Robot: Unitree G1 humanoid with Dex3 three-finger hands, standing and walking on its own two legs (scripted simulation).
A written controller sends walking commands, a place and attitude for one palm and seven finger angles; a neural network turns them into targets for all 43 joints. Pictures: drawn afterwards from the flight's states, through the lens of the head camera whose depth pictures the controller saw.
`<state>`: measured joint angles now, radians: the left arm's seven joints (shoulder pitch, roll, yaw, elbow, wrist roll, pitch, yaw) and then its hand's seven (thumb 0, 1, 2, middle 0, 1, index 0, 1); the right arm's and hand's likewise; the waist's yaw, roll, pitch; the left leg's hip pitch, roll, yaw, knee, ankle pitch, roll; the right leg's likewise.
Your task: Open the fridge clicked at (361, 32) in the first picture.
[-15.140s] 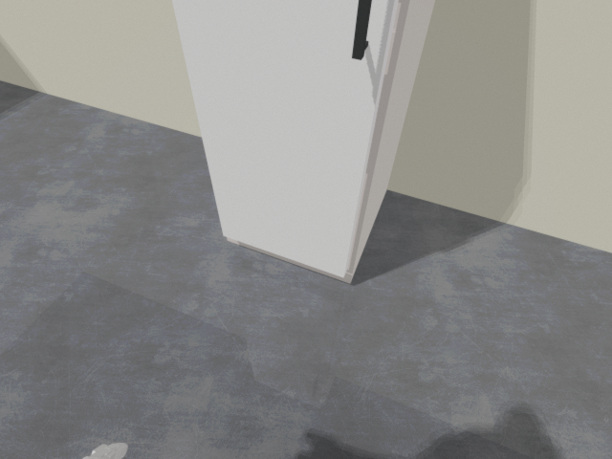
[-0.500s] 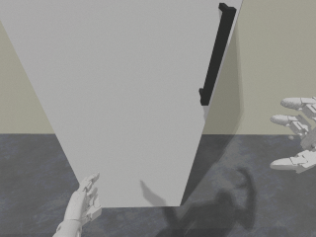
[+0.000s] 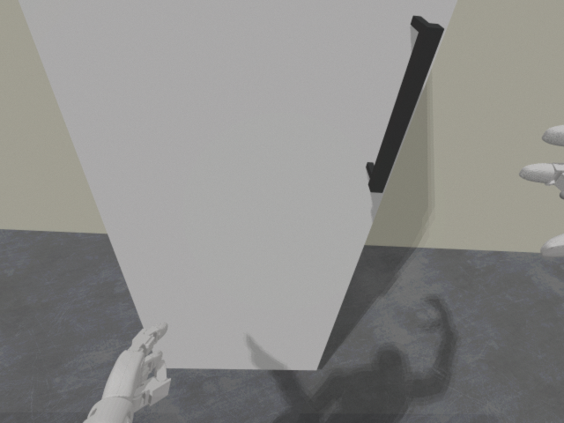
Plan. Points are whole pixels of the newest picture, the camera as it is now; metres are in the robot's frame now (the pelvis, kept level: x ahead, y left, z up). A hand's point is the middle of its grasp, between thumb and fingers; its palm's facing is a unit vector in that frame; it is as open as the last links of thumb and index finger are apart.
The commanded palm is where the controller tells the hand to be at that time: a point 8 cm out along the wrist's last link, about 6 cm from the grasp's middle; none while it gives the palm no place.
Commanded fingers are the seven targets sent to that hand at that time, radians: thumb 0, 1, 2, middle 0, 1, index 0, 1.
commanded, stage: raise the hand to about handle height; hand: right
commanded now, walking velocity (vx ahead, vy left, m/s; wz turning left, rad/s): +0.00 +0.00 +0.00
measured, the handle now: (394, 113) +0.45 -0.14 +0.27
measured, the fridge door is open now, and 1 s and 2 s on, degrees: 0 0 0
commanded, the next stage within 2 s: move the hooked fingers beside the handle in 0.32 s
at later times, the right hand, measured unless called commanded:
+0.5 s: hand (552, 199) +0.28 -0.27 +0.27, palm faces +0.10 +0.99 -0.13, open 14.0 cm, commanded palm +0.24 -0.30 +0.27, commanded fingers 0.00 0.50 -0.30 0.30 1.20 0.30 1.20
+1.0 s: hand (522, 183) +0.31 -0.25 +0.26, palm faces +0.08 +0.99 -0.10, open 14.0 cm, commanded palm +0.28 -0.29 +0.27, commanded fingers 0.00 0.50 -0.30 0.30 1.20 0.30 1.20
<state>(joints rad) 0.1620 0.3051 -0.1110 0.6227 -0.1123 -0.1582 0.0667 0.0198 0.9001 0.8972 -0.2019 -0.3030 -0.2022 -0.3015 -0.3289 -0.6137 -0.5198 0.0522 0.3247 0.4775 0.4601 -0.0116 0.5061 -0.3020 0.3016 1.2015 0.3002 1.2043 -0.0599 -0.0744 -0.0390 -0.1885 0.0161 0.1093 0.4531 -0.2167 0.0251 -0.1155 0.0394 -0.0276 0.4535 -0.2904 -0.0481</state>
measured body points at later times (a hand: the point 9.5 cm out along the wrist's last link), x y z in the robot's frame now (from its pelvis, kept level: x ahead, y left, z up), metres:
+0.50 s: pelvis +0.00 +0.01 +0.00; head -0.04 +0.05 +0.44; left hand +0.22 +0.23 -0.06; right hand +0.27 -0.32 +0.28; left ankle +0.02 +0.10 -0.74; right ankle -0.03 -0.09 -0.74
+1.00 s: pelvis +0.00 +0.01 +0.00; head -0.03 +0.03 +0.45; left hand +0.21 +0.23 -0.07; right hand +0.30 -0.31 +0.27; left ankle +0.02 +0.10 -0.74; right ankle -0.03 -0.09 -0.74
